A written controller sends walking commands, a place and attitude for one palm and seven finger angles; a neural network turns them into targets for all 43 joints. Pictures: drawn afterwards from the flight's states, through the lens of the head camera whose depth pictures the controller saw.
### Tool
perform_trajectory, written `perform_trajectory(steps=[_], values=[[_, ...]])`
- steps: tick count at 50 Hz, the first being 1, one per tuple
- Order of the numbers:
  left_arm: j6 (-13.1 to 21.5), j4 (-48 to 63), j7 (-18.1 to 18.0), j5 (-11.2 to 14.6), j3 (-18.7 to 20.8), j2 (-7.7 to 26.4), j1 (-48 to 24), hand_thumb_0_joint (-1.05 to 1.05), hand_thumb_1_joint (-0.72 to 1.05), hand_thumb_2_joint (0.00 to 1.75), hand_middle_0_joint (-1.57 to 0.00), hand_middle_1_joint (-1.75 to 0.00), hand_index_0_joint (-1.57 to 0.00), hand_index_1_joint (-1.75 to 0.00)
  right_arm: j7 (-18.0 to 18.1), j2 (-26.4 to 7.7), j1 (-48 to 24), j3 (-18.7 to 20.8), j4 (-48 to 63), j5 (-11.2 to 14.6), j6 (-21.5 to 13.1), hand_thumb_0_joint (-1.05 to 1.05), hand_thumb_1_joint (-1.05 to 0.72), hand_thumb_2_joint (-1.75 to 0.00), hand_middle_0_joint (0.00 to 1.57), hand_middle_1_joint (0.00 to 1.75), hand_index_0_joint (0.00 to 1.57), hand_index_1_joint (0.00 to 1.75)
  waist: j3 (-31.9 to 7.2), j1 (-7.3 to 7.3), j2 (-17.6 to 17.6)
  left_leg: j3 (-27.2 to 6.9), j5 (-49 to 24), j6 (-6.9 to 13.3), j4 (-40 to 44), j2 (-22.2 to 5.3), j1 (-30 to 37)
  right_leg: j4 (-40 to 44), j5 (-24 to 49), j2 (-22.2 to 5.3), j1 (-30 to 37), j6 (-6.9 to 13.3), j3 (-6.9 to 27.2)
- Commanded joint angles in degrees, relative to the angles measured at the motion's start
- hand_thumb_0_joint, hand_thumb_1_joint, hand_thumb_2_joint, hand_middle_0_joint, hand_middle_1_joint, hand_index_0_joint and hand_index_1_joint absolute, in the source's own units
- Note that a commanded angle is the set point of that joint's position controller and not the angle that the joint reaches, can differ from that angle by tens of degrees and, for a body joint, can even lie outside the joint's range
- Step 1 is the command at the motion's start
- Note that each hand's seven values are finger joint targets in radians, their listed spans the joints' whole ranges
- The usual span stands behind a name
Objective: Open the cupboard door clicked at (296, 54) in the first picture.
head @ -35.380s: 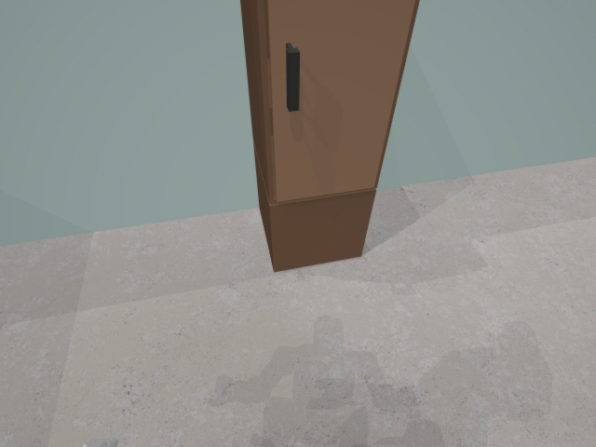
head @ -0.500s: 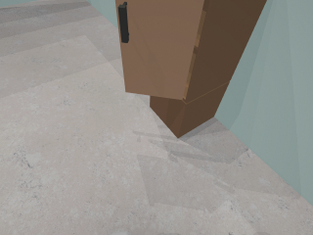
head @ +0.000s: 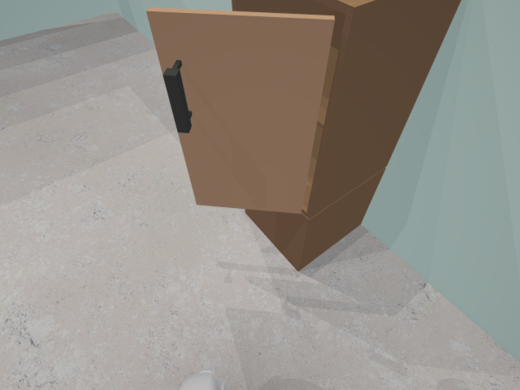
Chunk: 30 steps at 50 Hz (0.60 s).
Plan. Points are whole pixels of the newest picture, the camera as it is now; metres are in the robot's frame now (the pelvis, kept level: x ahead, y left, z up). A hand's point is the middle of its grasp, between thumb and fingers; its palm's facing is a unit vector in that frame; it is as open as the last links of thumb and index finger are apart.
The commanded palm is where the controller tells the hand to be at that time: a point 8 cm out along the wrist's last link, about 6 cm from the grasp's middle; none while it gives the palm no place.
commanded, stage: come to a stop and stand still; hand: left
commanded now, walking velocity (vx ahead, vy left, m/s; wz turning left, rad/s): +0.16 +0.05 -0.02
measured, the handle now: (181, 97) +0.66 +0.21 +0.08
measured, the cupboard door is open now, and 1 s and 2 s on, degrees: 47 47 47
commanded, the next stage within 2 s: look again from close up in 1.18 s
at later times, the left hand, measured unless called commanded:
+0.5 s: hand (145, 363) +0.19 +0.23 -0.18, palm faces -0.01 -0.97 -0.25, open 7.3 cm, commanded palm none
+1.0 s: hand (152, 386) +0.15 +0.21 -0.19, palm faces -0.05 -0.97 -0.23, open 7.3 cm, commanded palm none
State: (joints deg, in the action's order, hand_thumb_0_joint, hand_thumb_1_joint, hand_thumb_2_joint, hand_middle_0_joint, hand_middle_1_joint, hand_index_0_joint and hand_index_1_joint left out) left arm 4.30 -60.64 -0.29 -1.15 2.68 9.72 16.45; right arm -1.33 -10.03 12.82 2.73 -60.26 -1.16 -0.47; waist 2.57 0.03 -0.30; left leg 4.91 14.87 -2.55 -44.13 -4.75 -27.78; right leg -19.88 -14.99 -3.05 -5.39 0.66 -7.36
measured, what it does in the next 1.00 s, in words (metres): walks ahead: left foot, then right foot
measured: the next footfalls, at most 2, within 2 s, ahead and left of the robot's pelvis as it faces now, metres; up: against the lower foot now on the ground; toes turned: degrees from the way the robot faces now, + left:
left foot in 0.12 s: +0.19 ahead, +0.15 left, +0.00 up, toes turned +6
right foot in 0.54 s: +0.12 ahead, -0.11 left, +0.00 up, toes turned -4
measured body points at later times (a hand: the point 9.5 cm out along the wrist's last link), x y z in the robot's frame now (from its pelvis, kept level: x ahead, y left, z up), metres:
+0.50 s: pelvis +0.10 +0.03 -0.01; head +0.14 +0.02 +0.43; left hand +0.19 +0.28 -0.16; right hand +0.16 -0.22 -0.17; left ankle +0.16 +0.15 -0.75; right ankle +0.08 -0.10 -0.73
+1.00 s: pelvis +0.11 +0.03 -0.02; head +0.13 +0.03 +0.43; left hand +0.16 +0.26 -0.17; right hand +0.14 -0.21 -0.17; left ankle +0.10 +0.12 -0.75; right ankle +0.08 -0.11 -0.75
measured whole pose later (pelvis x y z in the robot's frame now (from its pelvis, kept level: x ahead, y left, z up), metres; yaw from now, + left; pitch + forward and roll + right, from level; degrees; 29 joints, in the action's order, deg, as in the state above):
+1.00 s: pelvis +0.11 +0.03 -0.02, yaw -3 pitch +0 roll +0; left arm -0.2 -59.1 -2.6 -0.9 -0.4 10.2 13.6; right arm 1.2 -10.1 14.2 0.7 -55.6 -1.0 -0.2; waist 2.6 -0.4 0.3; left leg 3.9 19.0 2.0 -33.0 0.3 -14.4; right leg -32.2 -18.7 -2.4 -13.9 -1.4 -0.8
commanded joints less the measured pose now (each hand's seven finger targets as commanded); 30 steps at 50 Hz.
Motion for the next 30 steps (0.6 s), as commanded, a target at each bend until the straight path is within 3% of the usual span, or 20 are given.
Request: perform_trajectory(steps=[1,3,4,5,6,7,8,9,11,13,16,20,23,24,25,26,27,28,29,30], values=[[0.2,-0.8,-0.13,-0.04,1.68,9.2,4.43,0.0,0.9,0.9,-0.2,-0.3,-0.2,-0.3,-0.65,-1.39,-3.26,0.15,4.68,0.15,-1.49,0.0,-0.9,-0.9,0.2,0.3,0.2,0.3,-0.28,1.75,-8.96,1.97,-2.67,1.06,8.73,1.54,2.56,4.3,21.64,-13.27,1.54,6.54,6.5],[-0.37,-0.98,-0.17,0.24,1.72,9.29,3.31,0.0,0.9,0.9,-0.2,-0.3,-0.2,-0.3,-0.36,-2.52,-0.23,0.12,3.62,-0.09,-1.91,0.0,-0.9,-0.9,0.2,0.3,0.2,0.3,0.39,-0.51,-7.24,3.94,-6.41,1.8,15.14,3.59,11.69,0.34,19.52,-11.12,-3.11,4.48,4.42],[-0.63,-0.98,-0.11,0.3,1.54,8.37,3.23,0.0,0.9,0.9,-0.2,-0.3,-0.2,-0.3,0.14,-4.3,4.49,0.51,2.07,-0.35,-2.32,0.0,-0.9,-0.9,0.2,0.3,0.2,0.3,-1.2,-2.66,-3.27,3.12,-7.23,2.58,17.58,3.36,19.72,-6.74,19.31,-9.22,-6.95,3.46,3.38],[-0.96,-0.01,-0.01,0.4,1.04,6.38,4.22,0.0,0.9,0.9,-0.2,-0.3,-0.2,-0.3,0.95,-8.89,11.09,1.5,0.6,-0.87,-2.74,0.0,-0.9,-0.9,0.2,0.3,0.2,0.3,-5.53,-4.89,5.4,-6.49,-12.74,6.17,18.38,-4.85,29.85,-18.79,9.3,-4.61,-14.98,1.1,0.27],[-1.24,1.22,-0.15,0.77,0.12,3.55,5.05,0.0,0.9,0.9,-0.2,-0.3,-0.2,-0.3,1.95,-13.83,16.16,2.48,-0.04,-0.97,-2.45,0.0,-0.9,-0.9,0.2,0.3,0.2,0.3,-9.58,-5.76,15.67,-21.57,-22.29,12.24,22.88,-17.38,34.25,-34.6,-18.29,1.61,-22.12,-1.14,-2.01],[-1.62,2.54,-0.69,0.66,-0.22,2.68,4.28,0.0,0.9,0.9,-0.2,-0.3,-0.2,-0.3,2.75,-14.29,15.02,1.87,0.93,-0.82,-1.75,0.0,-0.9,-0.9,0.2,0.3,0.2,0.3,-8.27,-5.02,9.47,-24.37,-25.76,14.9,24.6,-20.29,26.66,-40.91,-21.76,1.1,-20.48,-0.41,4.31],[-2.52,1.08,-1.34,0.65,-0.49,1.76,4.39,0.0,0.9,0.9,-0.2,-0.3,-0.2,-0.3,3.2,-11.71,8.01,0.94,2.04,-0.84,-1.75,0.0,-0.9,-0.9,0.2,0.3,0.2,0.3,-7.23,-2.26,10.96,-20.93,-26.2,13.72,25.75,-18.51,19.95,-42.21,-20.3,-0.8,-19.4,-0.75,6.7],[-3.43,0.48,-1.45,0.71,-0.35,2.14,4.44,0.0,0.9,0.9,-0.2,-0.3,-0.2,-0.3,3.59,-9.66,2.95,0.11,3.64,-0.51,-1.63,0.0,-0.9,-0.9,0.2,0.3,0.2,0.3,-5.24,-0.88,13.76,-18.15,-26.87,12.93,26.49,-17.12,14.94,-41.14,-18.09,-2.25,-17.74,-1.38,7.77],[-5.04,-0.49,-1.1,0.87,0.07,3.59,4.38,0.0,0.9,0.9,-0.2,-0.3,-0.2,-0.3,4.3,-7.82,-0.98,-0.56,3.73,-0.23,-1.05,0.0,-0.9,-0.9,0.2,0.3,0.2,0.3,-3.44,0.4,10.59,-13.33,-30.68,12.43,26.36,-15.34,11.46,-36.56,-15.89,-2.36,-14.61,-1.81,7.99],[-6.3,0.59,-0.89,0.59,0.77,4.69,4.03,0.0,0.9,0.9,-0.2,-0.3,-0.2,-0.3,4.82,-10.36,-0.22,0.59,3.42,-0.14,-0.24,0.0,-0.9,-0.9,0.2,0.3,0.2,0.3,-6.78,-0.22,6.25,-12.34,-37.86,13.46,23.95,-16.68,16.18,-34.82,-15.55,-0.96,-16.01,-2.2,6.73],[-7.38,3.38,-0.75,0.06,1.66,5.28,2.52,0.0,0.9,0.9,-0.2,-0.3,-0.2,-0.3,5.31,-11.49,0.08,2.03,3.64,-0.28,0.63,0.0,-0.9,-0.9,0.2,0.3,0.2,0.3,-7.99,-0.65,4.85,-12.15,-37.33,14.53,22.71,-17.99,17.49,-38.18,-14.98,0.64,-19.07,-2.11,7.31],[-7.86,5.92,-0.51,0.1,2.1,4.74,0.6,0.0,0.9,0.9,-0.2,-0.3,-0.2,-0.3,4.79,-11.79,-3.23,2.71,4.74,-0.69,1.15,0.0,-0.9,-0.9,0.2,0.3,0.2,0.3,-7.37,0.06,10.65,-9.37,-29.31,12.54,23.08,-16.34,13.84,-32.28,-12.24,1.04,-15.76,-1.65,7.07],[-7.23,6.21,-0.47,0.13,1.94,4.66,1.89,0.0,0.9,0.9,-0.2,-0.3,-0.2,-0.3,4.0,-12.09,-3.75,2.94,5.04,-0.63,1.59,0.0,-0.9,-0.9,0.2,0.3,0.2,0.3,-7.11,1.1,10.69,-9.09,-19.69,10.38,22.23,-13.86,9.9,-19.52,-5.52,1.6,-7.59,-0.84,4.44],[-6.92,5.85,-0.56,0.01,1.97,5.14,3.29,0.0,0.9,0.9,-0.2,-0.3,-0.2,-0.3,3.69,-11.73,-3.72,3.01,5.23,-0.37,1.85,0.0,-0.9,-0.9,0.2,0.3,0.2,0.3,-6.89,1.78,8.33,-7.98,-14.01,8.89,20.37,-11.75,8.02,-13.32,-0.1,1.9,-4.04,-0.75,3.42],[-6.32,6.07,-0.79,-0.29,2.12,7.16,3.5,0.0,0.9,0.9,-0.2,-0.3,-0.2,-0.3,3.29,-10.0,-2.88,2.87,5.5,0.07,2.06,0.0,-0.9,-0.9,0.2,0.3,0.2,0.3,-5.91,1.92,3.03,-6.03,-6.02,6.18,15.95,-7.62,5.51,-5.14,4.21,-0.83,-1.96,0.07,7.33],[-5.43,6.94,-1.28,-0.87,2.47,11.39,1.09,0.0,0.9,0.9,-0.2,-0.3,-0.2,-0.3,2.67,-5.51,-0.94,2.12,6.13,0.52,2.33,0.0,-0.9,-0.9,0.2,0.3,0.2,0.3,-4.23,0.71,-11.16,-0.42,7.38,1.99,8.06,0.46,1.69,2.61,5.81,-11.4,-3.54,4.18,21.02],[-5.01,7.88,-1.23,-0.6,2.06,13.97,-1.47,0.0,0.9,0.9,-0.2,-0.3,-0.2,-0.3,2.0,-4.86,-2.12,1.65,7.04,0.61,2.94,0.0,-0.9,-0.9,0.2,0.3,0.2,0.3,-3.12,1.28,-13.21,-1.16,17.42,0.93,-1.67,3.66,3.93,7.18,5.11,-19.68,-11.38,9.28,25.37],[-4.82,8.43,-1.28,-0.65,1.86,13.94,-3.77,0.0,0.9,0.9,-0.2,-0.3,-0.2,-0.3,1.78,-4.71,-3.81,1.69,7.48,0.47,3.36,0.0,-0.9,-0.9,0.2,0.3,0.2,0.3,-2.29,1.0,-7.43,-3.7,16.7,1.36,-7.06,3.89,4.95,6.09,7.47,-18.35,-14.69,10.48,23.91],[-4.29,7.83,-1.58,-0.59,1.63,12.53,-5.7,0.0,0.9,0.9,-0.2,-0.3,-0.2,-0.3,1.98,-4.51,-3.39,1.53,6.6,0.29,3.45,0.0,-0.9,-0.9,0.2,0.3,0.2,0.3,-2.1,-0.07,-11.28,-4.99,15.59,1.43,-9.78,3.67,2.58,3.32,16.28,-15.78,-11.56,10.23,23.19],[-3.96,7.53,-1.6,-0.32,1.17,11.29,-6.5,0.0,0.9,0.9,-0.2,-0.3,-0.2,-0.3,2.03,-5.13,-1.85,1.57,5.59,0.38,3.32,0.0,-0.9,-0.9,0.2,0.3,0.2,0.3,-2.39,-0.49,-12.71,-5.26,14.05,1.07,-10.76,3.33,2.18,1.45,22.81,-14.4,-8.77,9.64,19.68]])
